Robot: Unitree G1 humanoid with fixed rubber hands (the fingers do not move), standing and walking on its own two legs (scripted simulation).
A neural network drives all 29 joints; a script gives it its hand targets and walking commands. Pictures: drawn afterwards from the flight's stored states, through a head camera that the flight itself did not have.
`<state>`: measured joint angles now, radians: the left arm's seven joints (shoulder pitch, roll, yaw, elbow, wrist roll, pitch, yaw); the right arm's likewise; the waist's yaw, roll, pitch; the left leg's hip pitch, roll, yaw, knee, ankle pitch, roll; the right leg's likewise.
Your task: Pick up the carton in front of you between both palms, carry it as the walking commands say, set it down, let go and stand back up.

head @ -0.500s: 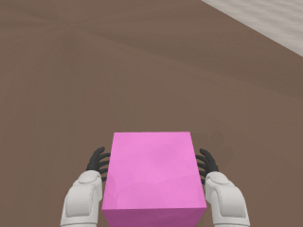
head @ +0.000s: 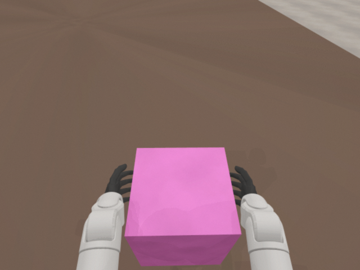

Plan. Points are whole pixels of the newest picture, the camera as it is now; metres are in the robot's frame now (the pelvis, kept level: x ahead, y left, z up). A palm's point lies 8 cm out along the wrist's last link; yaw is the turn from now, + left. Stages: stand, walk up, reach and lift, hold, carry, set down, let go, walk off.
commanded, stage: carry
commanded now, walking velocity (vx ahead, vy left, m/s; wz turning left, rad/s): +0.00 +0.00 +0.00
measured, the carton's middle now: (180, 209) +0.30 +0.00 -0.04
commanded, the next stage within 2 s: hold in 0.26 s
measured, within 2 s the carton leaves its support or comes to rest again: neither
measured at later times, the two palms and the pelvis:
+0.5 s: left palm (110, 204) +0.27 +0.16 +0.04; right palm (247, 204) +0.27 -0.14 +0.04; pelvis -0.01 +0.00 +0.01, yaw +1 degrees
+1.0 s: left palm (107, 213) +0.24 +0.15 +0.05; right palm (253, 212) +0.24 -0.15 +0.05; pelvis -0.05 +0.00 +0.00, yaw +1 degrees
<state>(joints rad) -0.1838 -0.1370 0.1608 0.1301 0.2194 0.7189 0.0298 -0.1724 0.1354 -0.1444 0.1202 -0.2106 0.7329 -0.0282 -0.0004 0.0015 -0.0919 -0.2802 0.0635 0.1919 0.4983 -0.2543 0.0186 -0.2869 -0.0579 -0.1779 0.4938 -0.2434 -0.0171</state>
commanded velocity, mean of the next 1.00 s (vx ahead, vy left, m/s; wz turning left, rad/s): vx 0.00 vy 0.00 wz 0.00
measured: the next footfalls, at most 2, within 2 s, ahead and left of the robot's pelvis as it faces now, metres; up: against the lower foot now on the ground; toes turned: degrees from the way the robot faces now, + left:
none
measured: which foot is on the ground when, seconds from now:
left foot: down 0.00-1.00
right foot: down 0.00-1.00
